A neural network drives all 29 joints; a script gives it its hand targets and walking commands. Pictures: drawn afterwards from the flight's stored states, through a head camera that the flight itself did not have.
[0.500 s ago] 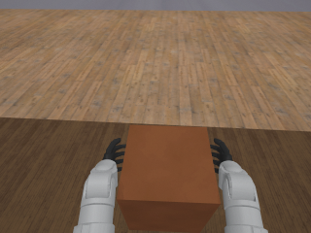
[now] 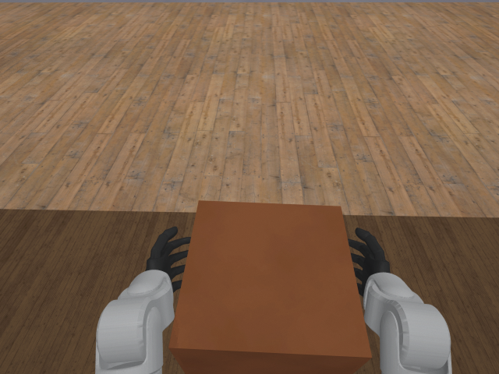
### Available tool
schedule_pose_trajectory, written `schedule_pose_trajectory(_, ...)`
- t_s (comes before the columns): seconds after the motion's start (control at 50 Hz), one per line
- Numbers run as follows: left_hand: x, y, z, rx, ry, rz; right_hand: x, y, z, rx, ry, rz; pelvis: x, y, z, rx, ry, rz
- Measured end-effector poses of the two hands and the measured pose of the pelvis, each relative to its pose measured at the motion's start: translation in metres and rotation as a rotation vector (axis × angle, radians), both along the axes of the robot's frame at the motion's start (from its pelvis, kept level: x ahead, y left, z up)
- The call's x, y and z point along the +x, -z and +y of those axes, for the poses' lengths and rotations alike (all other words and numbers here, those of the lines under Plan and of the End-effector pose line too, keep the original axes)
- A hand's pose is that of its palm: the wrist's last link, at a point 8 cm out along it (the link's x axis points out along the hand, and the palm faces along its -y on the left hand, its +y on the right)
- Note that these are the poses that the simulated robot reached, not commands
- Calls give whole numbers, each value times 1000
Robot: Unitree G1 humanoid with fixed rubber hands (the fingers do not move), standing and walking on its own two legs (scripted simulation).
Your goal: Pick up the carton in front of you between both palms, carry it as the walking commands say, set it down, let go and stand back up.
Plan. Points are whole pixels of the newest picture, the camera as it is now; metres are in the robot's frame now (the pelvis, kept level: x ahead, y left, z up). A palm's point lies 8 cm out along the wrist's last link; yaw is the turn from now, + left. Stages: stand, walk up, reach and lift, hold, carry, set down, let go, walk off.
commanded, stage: carry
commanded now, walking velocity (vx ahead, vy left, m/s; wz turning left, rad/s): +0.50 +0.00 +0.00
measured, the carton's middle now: (264, 303) +0.24 +0.01 +0.02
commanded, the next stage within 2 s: none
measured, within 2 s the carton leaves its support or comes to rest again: neither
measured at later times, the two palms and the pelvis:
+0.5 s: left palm (217, 154) +0.53 +0.11 +0.08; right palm (355, 149) +0.56 -0.19 +0.07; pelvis +0.30 -0.06 +0.01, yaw +3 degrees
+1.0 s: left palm (218, 69) +0.91 +0.15 +0.10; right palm (321, 69) +0.90 -0.15 +0.10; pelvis +0.63 +0.00 +0.00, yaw -1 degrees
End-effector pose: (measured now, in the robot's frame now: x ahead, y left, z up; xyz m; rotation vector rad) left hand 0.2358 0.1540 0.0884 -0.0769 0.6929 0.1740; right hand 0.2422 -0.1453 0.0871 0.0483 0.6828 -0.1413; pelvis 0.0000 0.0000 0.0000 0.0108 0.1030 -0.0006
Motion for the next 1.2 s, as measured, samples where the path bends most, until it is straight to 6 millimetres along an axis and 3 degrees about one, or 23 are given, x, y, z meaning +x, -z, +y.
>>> schedule_pose_trajectory(0.08, 48, -9, -10, -3, 42, 0, 36, -10, -10, 6, 46, 0, 41, -7, -1, -16, -2, 0)
schedule_pose_trajectory(0.18, 113, -11, -24, -3, 48, -26, 101, -15, -24, 7, 53, -26, 104, -4, -13, -21, -6, -8)
schedule_pose_trajectory(0.32, 211, 12, -46, 30, 8, -36, 213, 15, -46, 38, 12, -35, 207, 23, -44, -34, -31, -34)
schedule_pose_trajectory(0.42, 257, 21, -48, 28, -43, 64, 274, 24, -47, 33, -39, 64, 259, 6, -57, -8, -56, -19)
schedule_pose_trajectory(0.58, 349, 0, -44, 33, -58, 20, 368, 6, -44, 27, -57, 18, 357, -11, -55, 19, -40, -11)
schedule_pose_trajectory(0.7, 440, -5, -36, 20, -14, -56, 446, -4, -36, 16, -10, -57, 447, 0, -38, 0, -29, -27)
schedule_pose_trajectory(0.8, 529, 10, -19, -9, 19, -102, 526, 0, -19, -20, 17, -103, 527, 26, -15, 6, 0, -53)
schedule_pose_trajectory(0.88, 589, 11, -13, -16, 47, -42, 577, 2, -13, -20, 48, -43, 569, 18, -3, -8, 16, -45)
schedule_pose_trajectory(0.98, 661, -4, -10, -24, 56, -35, 644, -12, -10, -10, 71, -36, 623, 2, 4, -22, 10, -34)
schedule_pose_trajectory(1.1, 760, -22, -6, -8, 36, -79, 751, -29, -7, -9, 41, -80, 696, -3, 1, -22, -6, -25)
schedule_pose_trajectory(1.2, 851, -19, -13, 16, 30, -75, 847, -23, -14, -18, 13, -75, 769, 7, -10, -8, -22, -22)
